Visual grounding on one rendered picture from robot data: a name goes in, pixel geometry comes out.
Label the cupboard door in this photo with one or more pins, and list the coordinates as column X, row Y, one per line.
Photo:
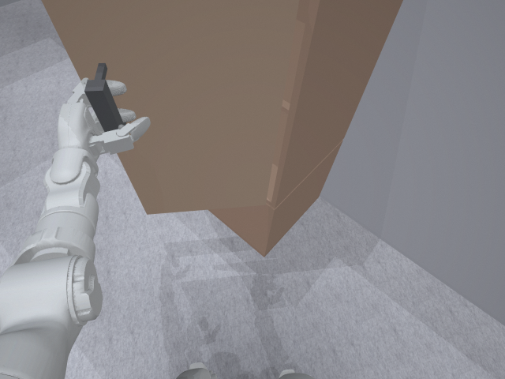
column 209, row 74

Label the robot shin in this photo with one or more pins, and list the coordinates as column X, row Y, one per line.
column 286, row 372
column 197, row 365

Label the handle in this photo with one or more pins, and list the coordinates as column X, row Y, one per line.
column 102, row 101

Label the robot left upper arm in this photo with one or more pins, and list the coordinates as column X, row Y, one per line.
column 43, row 307

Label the left robot hand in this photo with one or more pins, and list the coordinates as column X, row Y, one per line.
column 76, row 125

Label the left robot forearm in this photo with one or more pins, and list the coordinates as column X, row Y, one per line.
column 69, row 217

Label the left robot shin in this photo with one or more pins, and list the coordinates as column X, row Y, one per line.
column 197, row 365

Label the right robot shin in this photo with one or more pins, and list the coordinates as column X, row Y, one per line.
column 286, row 372

